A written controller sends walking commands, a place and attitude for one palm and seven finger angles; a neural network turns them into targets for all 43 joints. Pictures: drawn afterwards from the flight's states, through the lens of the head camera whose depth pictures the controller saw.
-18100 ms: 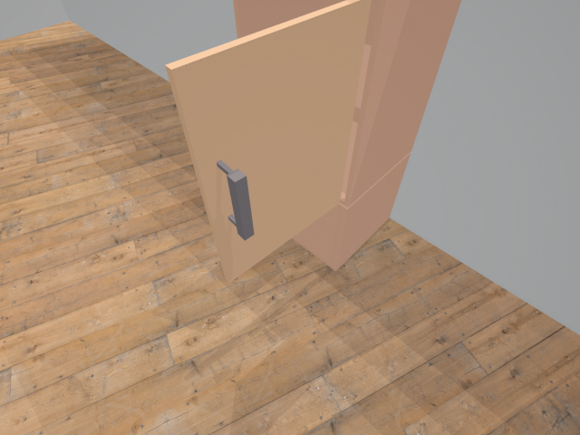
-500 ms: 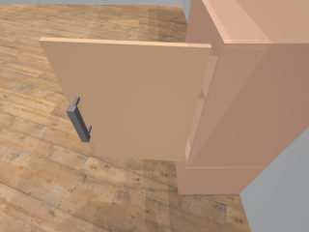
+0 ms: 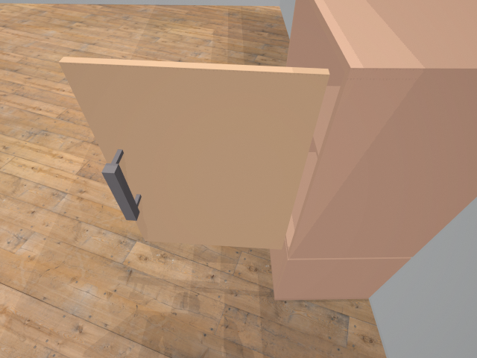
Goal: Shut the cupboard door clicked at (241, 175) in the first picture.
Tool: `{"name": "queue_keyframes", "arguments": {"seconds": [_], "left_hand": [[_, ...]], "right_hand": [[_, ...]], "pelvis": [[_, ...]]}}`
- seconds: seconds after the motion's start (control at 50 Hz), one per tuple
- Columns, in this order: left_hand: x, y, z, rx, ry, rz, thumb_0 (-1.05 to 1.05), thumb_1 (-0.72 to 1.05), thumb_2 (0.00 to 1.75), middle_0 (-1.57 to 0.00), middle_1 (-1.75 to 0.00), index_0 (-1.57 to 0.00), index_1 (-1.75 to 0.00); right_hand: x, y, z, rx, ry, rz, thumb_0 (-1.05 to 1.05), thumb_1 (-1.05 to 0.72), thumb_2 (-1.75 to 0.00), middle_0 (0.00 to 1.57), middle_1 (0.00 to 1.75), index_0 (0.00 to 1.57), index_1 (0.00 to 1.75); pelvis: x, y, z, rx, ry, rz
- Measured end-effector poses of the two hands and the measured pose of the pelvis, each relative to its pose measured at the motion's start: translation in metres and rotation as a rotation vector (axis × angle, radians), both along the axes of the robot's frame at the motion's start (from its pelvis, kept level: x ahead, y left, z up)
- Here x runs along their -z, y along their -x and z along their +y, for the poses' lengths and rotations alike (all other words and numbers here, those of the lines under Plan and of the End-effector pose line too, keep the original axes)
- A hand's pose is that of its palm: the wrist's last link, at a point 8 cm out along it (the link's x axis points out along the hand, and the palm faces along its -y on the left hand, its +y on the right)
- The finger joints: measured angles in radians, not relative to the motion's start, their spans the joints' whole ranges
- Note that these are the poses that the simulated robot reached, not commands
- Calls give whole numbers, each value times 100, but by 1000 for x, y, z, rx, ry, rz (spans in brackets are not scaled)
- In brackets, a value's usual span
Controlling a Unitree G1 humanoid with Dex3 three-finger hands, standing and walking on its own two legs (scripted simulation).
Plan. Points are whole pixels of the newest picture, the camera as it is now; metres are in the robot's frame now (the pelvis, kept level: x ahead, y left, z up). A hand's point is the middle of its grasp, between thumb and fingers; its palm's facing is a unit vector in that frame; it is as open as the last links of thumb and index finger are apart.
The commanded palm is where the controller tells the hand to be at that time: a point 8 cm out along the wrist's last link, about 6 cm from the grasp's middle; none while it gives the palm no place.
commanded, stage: raise the hand and make a fist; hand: left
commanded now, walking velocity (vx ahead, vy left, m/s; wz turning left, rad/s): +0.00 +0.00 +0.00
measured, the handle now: (126, 186) +0.46 +0.29 -0.03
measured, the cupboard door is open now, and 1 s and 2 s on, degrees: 85 85 85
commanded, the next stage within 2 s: bring the fist close to the handle in 1.96 s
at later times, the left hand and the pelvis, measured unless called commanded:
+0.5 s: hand out of the picture +0.10 +0.19 -0.09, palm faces +0.05 -1.00 +0.01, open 6.0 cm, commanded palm +0.10 +0.24 -0.06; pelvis -0.07 +0.00 -0.11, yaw +4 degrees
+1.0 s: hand (113, 352) +0.14 +0.21 -0.05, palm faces +0.01 -1.00 -0.03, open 3.7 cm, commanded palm +0.11 +0.26 -0.05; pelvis -0.06 +0.03 -0.10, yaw +3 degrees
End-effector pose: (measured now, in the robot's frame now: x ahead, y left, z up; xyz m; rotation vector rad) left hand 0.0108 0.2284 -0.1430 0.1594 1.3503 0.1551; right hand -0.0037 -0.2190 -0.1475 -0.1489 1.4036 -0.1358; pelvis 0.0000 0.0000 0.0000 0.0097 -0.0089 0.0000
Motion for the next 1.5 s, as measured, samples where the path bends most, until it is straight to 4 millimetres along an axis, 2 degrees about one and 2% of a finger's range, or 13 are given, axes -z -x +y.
{"name": "queue_keyframes", "arguments": {"seconds": [0.08, 0.2, 0.26, 0.34, 0.42, 0.48, 0.56, 0.68, 0.8, 0.88, 1.06, 1.26, 1.5], "left_hand": [[-4, -8, 5, -72, 2, -60, 1, 91, 90, -20, -30, -20, -30], [-103, -116, 16, -80, -30, -873, 2, 91, 90, -22, -33, -22, -32], [-127, -141, 11, -26, 43, -1191, 1, 91, 90, -25, -36, -25, -36], [-113, -129, -3, 157, 156, -1407, 1, 91, 90, -30, -43, -31, -42], [-70, -96, -4, 168, 217, -1310, 1, 90, 90, -37, -50, -38, -49], [-56, -74, 6, 107, 168, -1255, 2, 90, 90, -43, -56, -43, -55], [-73, -68, 16, 107, 90, -1326, 2, 90, 90, -50, -64, -51, -63], [-86, -96, 12, 201, 149, -1332, 2, 90, 90, -61, -75, -61, -75], [-86, -110, 21, 171, 166, -1223, 2, 90, 90, -72, -87, -72, -86], [-95, -108, 32, 144, 123, -1255, 2, 90, 90, -79, -95, -79, -94], [-94, -109, 37, 167, 141, -1280, 2, 90, 90, -96, -113, -96, -112], [-105, -116, 45, 157, 125, -1301, 2, 90, 90, -114, -133, -114, -132], [-114, -124, 51, 172, 125, -1294, 2, 90, 90, -128, -148, -128, -147]], "right_hand": [[-1, -3, -2, 0, 23, -39, 1, -91, -89, 20, 30, 20, 30], [-13, -60, -18, -36, 75, -486, 1, -91, -89, 20, 30, 20, 30], [-21, -95, -25, -93, 81, -658, 1, -91, -89, 20, 30, 20, 30], [-28, -137, -31, -184, 103, -837, 1, -91, -89, 20, 30, 20, 30], [-26, -168, -24, -244, 113, -946, 1, -91, -89, 20, 30, 20, 30], [-19, -179, -9, -276, 96, -980, 1, -91, -89, 20, 30, 19, 30], [0, -176, 18, -312, 44, -950, 1, -91, -89, 20, 30, 19, 30], [32, -140, 44, -276, -35, -804, 2, -91, -89, 20, 30, 20, 30], [39, -100, 39, -173, -21, -680, 2, -90, -89, 20, 30, 20, 30], [35, -90, 26, -157, 28, -646, 2, -90, -89, 20, 30, 20, 30], [18, -117, 7, -187, 113, -697, 2, -91, -89, 20, 30, 20, 30], [0, -155, 31, -233, 65, -783, 2, -91, -89, 20, 30, 20, 30], [6, -146, 37, -232, 27, -736, 2, -91, -89, 20, 30, 20, 30]], "pelvis": [[2, 4, 1, 4, 7, -5], [18, 18, 7, -55, -3, 50], [35, 33, 6, -53, -13, 121], [68, 52, 3, -42, -19, 197], [98, 66, 4, -47, -11, 233], [111, 72, 5, -58, 7, 248], [119, 76, 6, -74, 37, 259], [118, 80, 11, -79, 62, 274], [105, 73, 18, -61, 54, 278], [101, 67, 23, -59, 51, 281], [102, 59, 29, -61, 56, 286], [96, 51, 29, -66, 64, 280], [91, 48, 27, -70, 65, 268]]}}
